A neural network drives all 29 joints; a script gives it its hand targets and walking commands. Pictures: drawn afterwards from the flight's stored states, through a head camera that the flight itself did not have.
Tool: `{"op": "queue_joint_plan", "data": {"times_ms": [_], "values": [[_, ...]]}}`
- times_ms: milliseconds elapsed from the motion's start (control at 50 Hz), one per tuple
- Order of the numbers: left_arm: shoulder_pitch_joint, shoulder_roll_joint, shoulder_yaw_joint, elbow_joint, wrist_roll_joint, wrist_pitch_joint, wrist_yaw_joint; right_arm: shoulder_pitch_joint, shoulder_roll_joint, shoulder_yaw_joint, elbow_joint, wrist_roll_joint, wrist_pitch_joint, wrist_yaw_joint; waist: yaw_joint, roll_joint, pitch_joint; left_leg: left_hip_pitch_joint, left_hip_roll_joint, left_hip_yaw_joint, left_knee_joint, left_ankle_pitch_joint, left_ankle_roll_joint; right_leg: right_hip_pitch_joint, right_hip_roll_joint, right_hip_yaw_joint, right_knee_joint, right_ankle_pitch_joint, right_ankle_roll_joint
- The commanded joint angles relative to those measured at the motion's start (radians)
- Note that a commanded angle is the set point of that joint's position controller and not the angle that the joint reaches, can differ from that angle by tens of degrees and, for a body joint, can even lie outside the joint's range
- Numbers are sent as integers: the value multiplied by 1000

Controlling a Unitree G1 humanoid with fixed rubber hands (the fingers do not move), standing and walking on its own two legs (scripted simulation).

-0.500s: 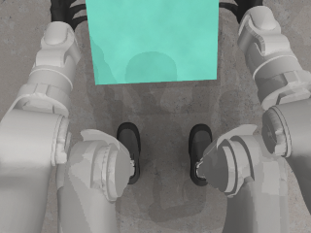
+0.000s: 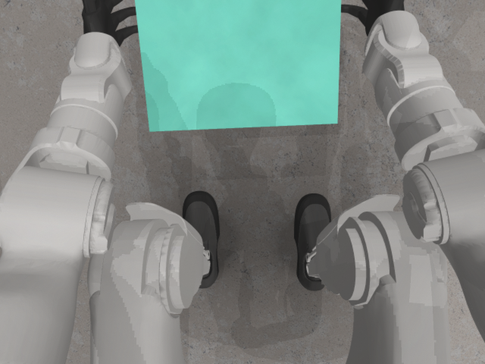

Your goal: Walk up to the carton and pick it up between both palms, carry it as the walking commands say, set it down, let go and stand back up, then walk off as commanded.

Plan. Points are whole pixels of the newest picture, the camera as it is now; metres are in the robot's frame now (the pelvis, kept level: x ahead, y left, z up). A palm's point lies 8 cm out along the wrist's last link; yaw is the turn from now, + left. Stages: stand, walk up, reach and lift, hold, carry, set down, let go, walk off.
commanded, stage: reach and lift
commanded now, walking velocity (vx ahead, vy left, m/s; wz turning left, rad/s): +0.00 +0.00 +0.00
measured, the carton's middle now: (240, 66) +0.49 +0.02 -0.27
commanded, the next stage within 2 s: none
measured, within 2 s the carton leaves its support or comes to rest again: leaves its support in 0.26 s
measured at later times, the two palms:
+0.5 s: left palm (69, 24) +0.52 +0.20 -0.11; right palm (396, 15) +0.52 -0.15 -0.12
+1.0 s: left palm (51, 36) +0.49 +0.19 -0.07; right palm out of the picture +0.53 -0.14 -0.05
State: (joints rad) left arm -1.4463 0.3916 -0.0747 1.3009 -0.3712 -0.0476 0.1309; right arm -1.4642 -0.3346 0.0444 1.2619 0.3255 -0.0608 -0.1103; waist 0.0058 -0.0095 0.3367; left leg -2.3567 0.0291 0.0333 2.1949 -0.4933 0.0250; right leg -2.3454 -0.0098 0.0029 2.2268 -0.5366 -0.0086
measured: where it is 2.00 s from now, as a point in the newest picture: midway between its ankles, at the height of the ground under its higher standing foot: (258, 255)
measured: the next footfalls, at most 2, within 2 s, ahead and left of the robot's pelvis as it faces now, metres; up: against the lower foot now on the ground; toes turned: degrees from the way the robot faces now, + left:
none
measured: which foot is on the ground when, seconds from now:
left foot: down 0.00-1.00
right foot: down 0.00-1.00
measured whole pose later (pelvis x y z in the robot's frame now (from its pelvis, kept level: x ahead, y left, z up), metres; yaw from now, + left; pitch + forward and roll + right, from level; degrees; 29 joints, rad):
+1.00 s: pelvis -0.03 +0.00 +0.04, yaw +2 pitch +27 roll +0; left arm -1.31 0.28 0.11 0.92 -0.15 0.29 0.28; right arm -1.40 -0.24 -0.29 0.92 0.03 0.25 -0.22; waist 0.01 0.00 0.38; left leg -2.12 -0.06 0.01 2.08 -0.44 0.01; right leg -2.08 0.04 0.04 2.13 -0.52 0.04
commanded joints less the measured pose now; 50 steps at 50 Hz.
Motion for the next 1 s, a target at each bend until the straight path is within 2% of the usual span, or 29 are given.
{"op": "queue_joint_plan", "data": {"times_ms": [0,20,40,80,120,140,160,200,220,320,340,380,420,440,460,480,520,580,600,620,640,660,680,700,780,800,840,880,980], "values": [[-522,-755,-187,-398,-37,-3,-194,-337,774,148,-279,-32,43,152,-7,-6,-1286,650,-117,-24,-134,366,-22,586,114,-29,-174,361,0],[-580,-714,-190,-450,-28,-1,-187,-334,806,163,-243,-14,55,163,16,2,-1306,683,-110,-28,-147,336,-19,625,104,-23,-167,355,2],[-484,-725,-201,-393,-49,-1,-179,-315,744,137,-245,-34,53,146,-15,-5,-1340,705,-117,-29,-150,326,-25,621,110,-38,-169,320,-3],[-586,-748,-223,-549,-39,-3,-165,-374,827,200,-359,2,51,152,31,22,-1434,783,-122,-26,-148,426,-21,642,114,-26,-159,414,-1],[-518,-772,-213,-506,-53,2,-168,-383,815,206,-383,-1,51,140,10,-15,-1521,804,-127,-23,-147,424,-21,723,119,-42,-170,412,8],[-595,-776,-243,-604,-49,-1,-159,-359,839,210,-392,9,55,143,19,45,-1577,871,-141,-3,-148,427,-28,743,126,-32,-181,411,-3],[-561,-771,-258,-636,-66,6,-154,-370,810,194,-428,4,59,138,-13,9,-1685,924,-129,-26,-154,440,-29,796,124,-49,-164,437,4],[-632,-786,-235,-714,-56,8,-151,-409,864,250,-476,29,70,140,52,-2,-1764,935,-135,11,-143,436,-30,855,136,-35,-186,428,5],[-664,-776,-271,-761,-75,17,-144,-471,835,263,-556,58,72,137,7,1,-1849,989,-131,-12,-165,425,-17,874,129,-55,-164,431,7],[-638,-867,-212,-544,3,90,-171,-630,872,218,-550,47,119,165,48,49,-1658,947,-145,33,-208,253,-15,752,139,-79,-215,222,13],[-660,-866,-178,-519,12,109,-181,-649,858,190,-551,3,136,171,2,-22,-1588,924,-148,14,-227,184,-13,743,133,-94,-231,155,16],[-658,-792,-86,-489,66,127,-182,-613,792,116,-494,-35,155,174,32,-15,-1445,830,-134,31,-241,56,-5,714,109,-73,-259,33,1],[-657,-968,-85,-429,70,152,-222,-727,904,114,-504,-46,163,208,34,17,-1390,794,-154,21,-255,32,-1,662,119,-92,-257,-7,-15],[-682,-994,-87,-409,62,162,-236,-710,880,69,-456,-92,169,211,-51,28,-1361,803,-148,-3,-256,15,-9,553,114,-121,-248,-27,-20],[-675,-1014,-76,-411,76,176,-248,-697,910,76,-450,-73,177,225,-10,17,-1405,812,-141,9,-264,-1,-5,659,105,-116,-254,-23,-19],[-623,-1050,-60,-368,97,196,-265,-717,884,34,-491,-99,179,233,-34,54,-1360,792,-148,0,-266,2,-10,571,111,-116,-253,-25,-23],[-656,-1099,-69,-435,79,193,-276,-721,922,34,-557,-100,171,241,-46,57,-1432,869,-147,-20,-274,61,-4,566,124,-130,-255,14,-28],[-621,-1173,-80,-503,77,217,-289,-773,984,100,-709,-69,177,253,-25,36,-1732,944,-164,-4,-239,225,-12,726,132,-129,-238,184,-15],[-674,-1153,-109,-636,52,195,-281,-771,989,143,-761,-22,171,255,8,52,-1890,1013,-158,22,-226,298,-11,801,129,-120,-228,248,-10],[-681,-1148,-110,-678,48,200,-276,-816,1019,177,-865,10,169,244,5,29,-2075,1115,-175,18,-199,392,-4,905,143,-121,-228,326,7],[-705,-1142,-165,-758,-1,189,-269,-735,1008,180,-836,1,174,238,-55,43,-2169,1155,-168,8,-201,422,-18,921,141,-148,-205,372,11],[-701,-1139,-182,-804,0,202,-265,-760,1045,219,-912,21,187,232,-13,5,-2310,1226,-177,12,-207,461,-10,1036,148,-131,-215,416,12],[-716,-1142,-224,-773,-4,207,-261,-741,1012,199,-907,22,189,228,-55,72,-2279,1241,-172,21,-203,464,-20,986,145,-136,-202,430,7],[-667,-1146,-234,-901,-14,220,-256,-726,1074,242,-1002,46,205,227,-37,61,-2450,1346,-183,18,-192,555,-22,1067,153,-138,-198,482,17],[-692,-1170,-232,-803,32,259,-260,-648,1073,153,-858,-22,243,240,-68,92,-2136,1257,-170,-1,-266,352,-24,875,149,-134,-247,269,5],[-656,-1193,-215,-765,61,262,-270,-577,1130,120,-693,-50,262,262,-71,91,-1938,1140,-159,-7,-305,221,-18,753,135,-138,-251,158,-1],[-623,-1194,-163,-697,122,275,-298,-458,1186,57,-525,-127,306,300,-29,76,-1655,970,-149,11,-341,71,-13,585,130,-120,-299,18,-14],[-704,-1154,-149,-729,133,263,-313,-359,1176,-53,-344,-243,334,325,-128,80,-1517,855,-138,3,-361,-54,-22,493,123,-126,-322,-57,-20],[-821,-1106,-124,-868,98,245,-321,-330,1199,-88,-387,-278,354,337,-126,41,-1740,921,-139,6,-335,108,-16,602,133,-84,-364,80,-24]]}}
